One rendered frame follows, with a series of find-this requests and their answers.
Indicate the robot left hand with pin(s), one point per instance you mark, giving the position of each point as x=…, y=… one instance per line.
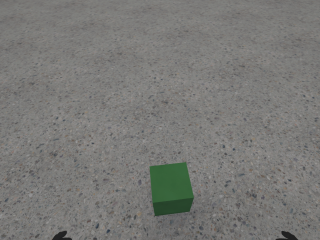
x=60, y=236

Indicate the carton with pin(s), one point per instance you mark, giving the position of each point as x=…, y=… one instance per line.
x=171, y=189

